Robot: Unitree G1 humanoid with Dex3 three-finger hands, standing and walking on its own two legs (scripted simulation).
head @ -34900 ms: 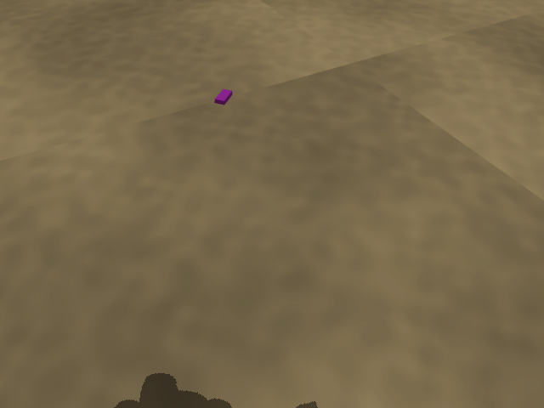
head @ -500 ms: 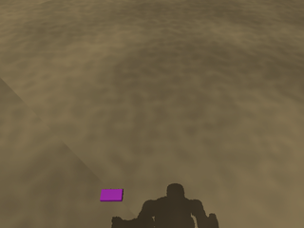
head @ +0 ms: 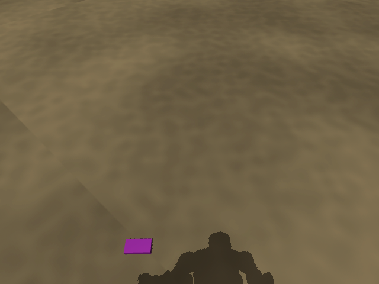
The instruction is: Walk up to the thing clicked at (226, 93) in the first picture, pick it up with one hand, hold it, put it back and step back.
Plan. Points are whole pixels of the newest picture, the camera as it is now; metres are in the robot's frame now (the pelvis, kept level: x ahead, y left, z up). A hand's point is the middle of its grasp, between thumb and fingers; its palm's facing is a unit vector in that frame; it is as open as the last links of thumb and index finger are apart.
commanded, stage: stand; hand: left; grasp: from above
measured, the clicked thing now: (138, 246) +0.44 +0.27 -0.76
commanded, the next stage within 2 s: step back in 1.48 s
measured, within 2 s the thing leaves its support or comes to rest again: neither
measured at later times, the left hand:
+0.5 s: hand out of the picture +0.08 +0.23 -0.16, palm faces +0.01 -0.94 -0.33, open 7.4 cm
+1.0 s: hand out of the picture +0.08 +0.24 -0.16, palm faces -0.01 -0.94 -0.34, open 7.4 cm
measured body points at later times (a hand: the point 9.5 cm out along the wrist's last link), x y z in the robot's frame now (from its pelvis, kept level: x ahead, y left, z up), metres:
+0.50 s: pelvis +0.01 -0.01 +0.00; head +0.01 -0.01 +0.45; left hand +0.08 +0.28 -0.13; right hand +0.08 -0.30 -0.14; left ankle +0.00 +0.13 -0.74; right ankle +0.01 -0.14 -0.74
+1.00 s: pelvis +0.01 -0.01 +0.00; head +0.02 -0.01 +0.45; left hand +0.08 +0.29 -0.13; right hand +0.07 -0.30 -0.14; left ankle +0.00 +0.13 -0.74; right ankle +0.01 -0.14 -0.74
